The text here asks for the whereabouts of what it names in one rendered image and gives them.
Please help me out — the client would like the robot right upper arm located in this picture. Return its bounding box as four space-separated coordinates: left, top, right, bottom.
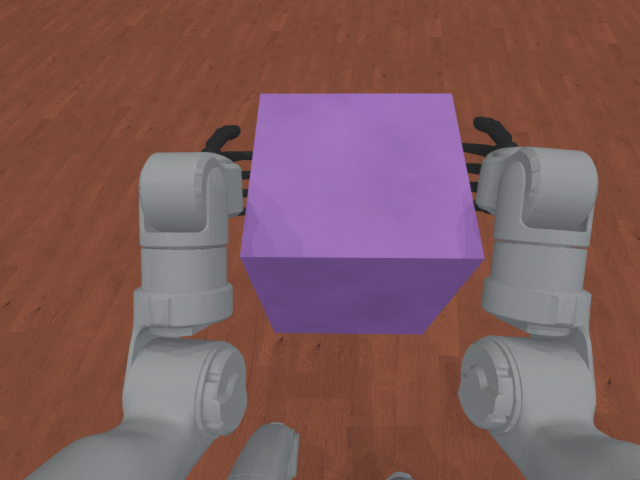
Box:
458 336 640 480

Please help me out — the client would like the robot right forearm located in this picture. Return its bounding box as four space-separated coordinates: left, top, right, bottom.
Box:
475 146 598 413

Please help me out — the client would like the robot left upper arm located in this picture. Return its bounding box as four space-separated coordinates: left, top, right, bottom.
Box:
24 337 247 480

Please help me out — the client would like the left robot thigh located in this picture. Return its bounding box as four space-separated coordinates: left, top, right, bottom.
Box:
227 424 299 480

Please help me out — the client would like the carton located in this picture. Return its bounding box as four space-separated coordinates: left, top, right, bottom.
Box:
240 93 485 335

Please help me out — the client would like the robot left hand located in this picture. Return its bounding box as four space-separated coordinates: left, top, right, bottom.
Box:
201 125 253 216

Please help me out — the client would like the robot left forearm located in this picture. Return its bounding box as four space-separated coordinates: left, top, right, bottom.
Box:
122 152 243 412

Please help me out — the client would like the robot right hand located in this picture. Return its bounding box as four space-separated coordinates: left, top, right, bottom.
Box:
462 117 518 215

